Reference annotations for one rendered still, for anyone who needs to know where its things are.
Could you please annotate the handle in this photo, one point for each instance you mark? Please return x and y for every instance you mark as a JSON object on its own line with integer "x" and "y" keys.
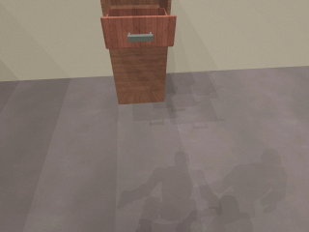
{"x": 131, "y": 38}

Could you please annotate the cabinet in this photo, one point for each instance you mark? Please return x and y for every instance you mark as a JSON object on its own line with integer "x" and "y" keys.
{"x": 139, "y": 72}

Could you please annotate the drawer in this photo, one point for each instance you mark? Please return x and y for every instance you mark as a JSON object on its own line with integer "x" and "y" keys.
{"x": 138, "y": 21}

